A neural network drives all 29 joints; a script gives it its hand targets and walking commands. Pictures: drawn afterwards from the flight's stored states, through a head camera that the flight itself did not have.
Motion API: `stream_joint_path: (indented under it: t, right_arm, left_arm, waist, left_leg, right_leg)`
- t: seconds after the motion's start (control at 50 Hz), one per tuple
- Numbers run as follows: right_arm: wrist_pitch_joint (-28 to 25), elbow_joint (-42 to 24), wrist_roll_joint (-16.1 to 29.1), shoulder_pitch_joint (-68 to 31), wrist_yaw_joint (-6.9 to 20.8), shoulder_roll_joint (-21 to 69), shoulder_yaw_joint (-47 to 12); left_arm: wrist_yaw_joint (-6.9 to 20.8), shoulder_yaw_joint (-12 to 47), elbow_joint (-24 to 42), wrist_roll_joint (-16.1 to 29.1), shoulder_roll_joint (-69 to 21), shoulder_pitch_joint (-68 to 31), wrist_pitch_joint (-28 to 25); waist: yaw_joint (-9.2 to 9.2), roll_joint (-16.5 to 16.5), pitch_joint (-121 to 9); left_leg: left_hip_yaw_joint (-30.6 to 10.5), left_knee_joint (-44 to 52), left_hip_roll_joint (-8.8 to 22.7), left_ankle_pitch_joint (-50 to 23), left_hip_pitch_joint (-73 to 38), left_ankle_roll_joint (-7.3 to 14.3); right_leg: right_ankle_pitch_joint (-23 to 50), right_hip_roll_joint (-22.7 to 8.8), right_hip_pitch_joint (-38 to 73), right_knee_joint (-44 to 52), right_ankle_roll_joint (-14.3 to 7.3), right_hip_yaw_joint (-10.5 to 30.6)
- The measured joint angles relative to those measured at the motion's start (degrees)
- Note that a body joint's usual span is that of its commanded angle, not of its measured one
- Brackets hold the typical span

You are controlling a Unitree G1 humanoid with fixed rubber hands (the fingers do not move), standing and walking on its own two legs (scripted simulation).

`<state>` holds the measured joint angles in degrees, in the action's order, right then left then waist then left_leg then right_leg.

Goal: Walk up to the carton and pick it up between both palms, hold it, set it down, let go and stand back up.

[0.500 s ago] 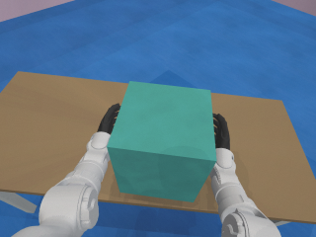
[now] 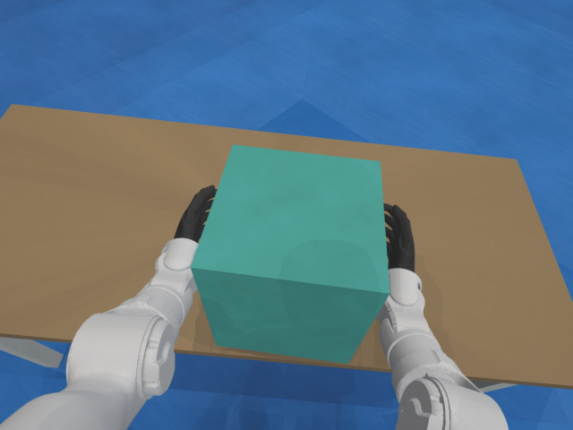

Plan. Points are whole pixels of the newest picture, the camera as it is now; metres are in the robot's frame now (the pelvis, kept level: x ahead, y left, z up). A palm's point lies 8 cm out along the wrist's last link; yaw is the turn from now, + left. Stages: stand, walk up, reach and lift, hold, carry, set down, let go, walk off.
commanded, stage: set down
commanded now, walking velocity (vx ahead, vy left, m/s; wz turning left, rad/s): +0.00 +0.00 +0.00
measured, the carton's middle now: (293, 259) +0.37 -0.05 -0.04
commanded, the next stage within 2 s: none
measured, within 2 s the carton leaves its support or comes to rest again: rests again in 0.44 s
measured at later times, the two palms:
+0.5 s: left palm (193, 238) +0.41 +0.10 -0.02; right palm (397, 270) +0.33 -0.20 -0.01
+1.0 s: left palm (193, 240) +0.41 +0.10 -0.02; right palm (395, 274) +0.33 -0.20 -0.02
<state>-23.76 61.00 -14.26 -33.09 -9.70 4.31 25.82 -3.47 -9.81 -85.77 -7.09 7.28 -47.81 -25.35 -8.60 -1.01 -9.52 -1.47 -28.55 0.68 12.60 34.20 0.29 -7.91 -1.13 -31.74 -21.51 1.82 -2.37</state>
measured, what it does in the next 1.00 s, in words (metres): stands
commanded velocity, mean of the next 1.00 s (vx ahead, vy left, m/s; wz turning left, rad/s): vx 0.00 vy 0.00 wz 0.00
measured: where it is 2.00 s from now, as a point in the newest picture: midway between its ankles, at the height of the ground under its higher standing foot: outside the picture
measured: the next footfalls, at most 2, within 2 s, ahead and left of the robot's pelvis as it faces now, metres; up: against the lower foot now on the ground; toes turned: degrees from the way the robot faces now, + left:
none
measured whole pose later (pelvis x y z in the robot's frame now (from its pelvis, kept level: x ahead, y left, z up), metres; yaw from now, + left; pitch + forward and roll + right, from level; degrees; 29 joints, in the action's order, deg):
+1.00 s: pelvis -0.03 +0.01 -0.02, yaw -1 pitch +22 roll -3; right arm -32.8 67.2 -22.1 -39.4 -7.6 5.3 39.2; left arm -2.7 -18.9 -91.2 -14.0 8.7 -54.2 -32.9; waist -8.7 -1.1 -9.0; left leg -1.3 -38.4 0.9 14.9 45.4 0.7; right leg -10.1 -1.1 -43.1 -31.4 2.0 -2.2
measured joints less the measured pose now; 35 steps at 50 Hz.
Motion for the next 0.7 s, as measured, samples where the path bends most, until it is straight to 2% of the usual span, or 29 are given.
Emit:
stream_joint_path:
  t: [0.34, 0.7]
  right_arm:
    - [-3.04, 1.78, 0.51, -0.47, 0.00, -0.60, 0.18]
    - [-5.73, 2.47, -3.79, -2.94, 1.30, 0.57, 7.39]
  left_arm:
    - [-0.54, 0.84, -4.05, 1.17, 0.11, -2.05, -3.93]
    - [-0.15, -2.55, -7.53, -1.03, 0.77, -6.08, -7.13]
  waist:
    - [-0.34, -0.85, -0.60]
    - [0.10, -1.11, 0.04]
  left_leg:
    - [-0.29, -3.63, -0.15, 1.27, 4.01, 0.29]
    - [0.44, -8.12, -0.02, 2.17, 8.95, 0.76]
  right_leg:
    - [-1.26, -0.13, -3.83, -3.47, 0.25, -0.15]
    - [-1.78, -0.08, -8.98, -7.77, 0.59, 0.60]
